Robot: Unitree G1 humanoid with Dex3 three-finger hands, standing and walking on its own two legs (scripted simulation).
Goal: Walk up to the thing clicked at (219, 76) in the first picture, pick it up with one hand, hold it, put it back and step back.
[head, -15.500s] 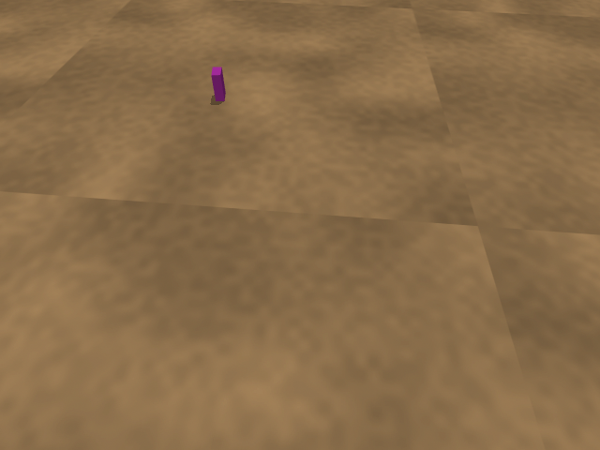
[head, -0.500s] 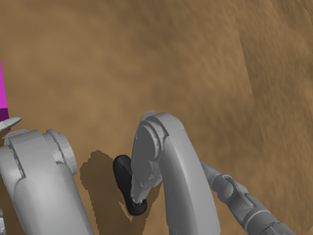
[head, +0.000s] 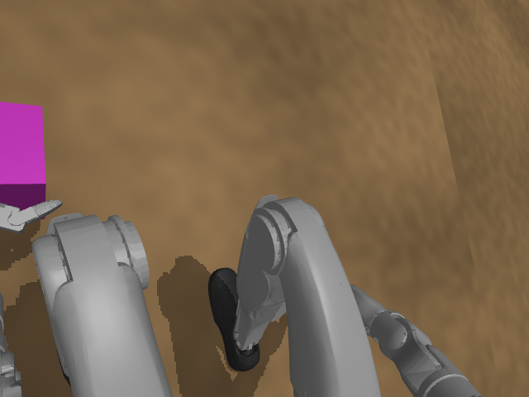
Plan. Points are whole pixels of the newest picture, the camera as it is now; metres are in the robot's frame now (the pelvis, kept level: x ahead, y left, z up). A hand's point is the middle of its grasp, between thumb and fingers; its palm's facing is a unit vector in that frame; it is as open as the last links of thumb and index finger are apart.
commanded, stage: settle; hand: left
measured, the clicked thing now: (18, 169) +0.40 +0.26 -0.17
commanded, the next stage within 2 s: lift in 1.24 s
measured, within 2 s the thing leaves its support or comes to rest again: neither
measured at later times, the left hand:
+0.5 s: hand out of the picture +0.38 +0.27 -0.03, palm faces +0.21 -0.98 -0.05, open 13.7 cm
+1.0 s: hand out of the picture +0.39 +0.27 +0.03, palm faces +0.24 -0.97 -0.03, open 13.7 cm
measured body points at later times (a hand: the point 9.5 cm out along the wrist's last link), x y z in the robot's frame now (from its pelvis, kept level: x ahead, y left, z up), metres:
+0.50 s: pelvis +0.01 -0.01 +0.03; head +0.20 +0.12 +0.42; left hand +0.36 +0.32 -0.03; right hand +0.22 -0.23 -0.06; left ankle +0.08 +0.13 -0.26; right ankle +0.13 -0.12 -0.26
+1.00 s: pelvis +0.02 -0.02 +0.07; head +0.21 +0.07 +0.47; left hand +0.37 +0.32 +0.03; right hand +0.23 -0.24 -0.05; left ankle +0.08 +0.13 -0.26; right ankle +0.13 -0.12 -0.26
